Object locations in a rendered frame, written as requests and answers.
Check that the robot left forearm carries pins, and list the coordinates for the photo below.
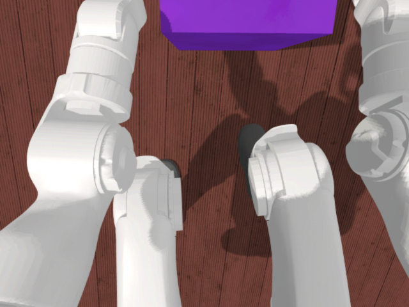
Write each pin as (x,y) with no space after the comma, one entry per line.
(96,85)

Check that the left robot upper arm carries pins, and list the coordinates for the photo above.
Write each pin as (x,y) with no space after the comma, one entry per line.
(46,254)

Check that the robot left shin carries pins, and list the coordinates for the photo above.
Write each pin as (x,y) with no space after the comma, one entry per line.
(120,200)

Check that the carton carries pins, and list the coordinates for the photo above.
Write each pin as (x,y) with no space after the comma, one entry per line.
(245,25)

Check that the robot left foot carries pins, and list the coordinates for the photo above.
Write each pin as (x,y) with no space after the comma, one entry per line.
(172,166)

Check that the right robot upper arm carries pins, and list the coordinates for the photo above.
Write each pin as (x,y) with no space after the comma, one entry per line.
(379,152)

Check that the robot right forearm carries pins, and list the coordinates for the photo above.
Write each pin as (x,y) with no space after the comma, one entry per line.
(385,54)

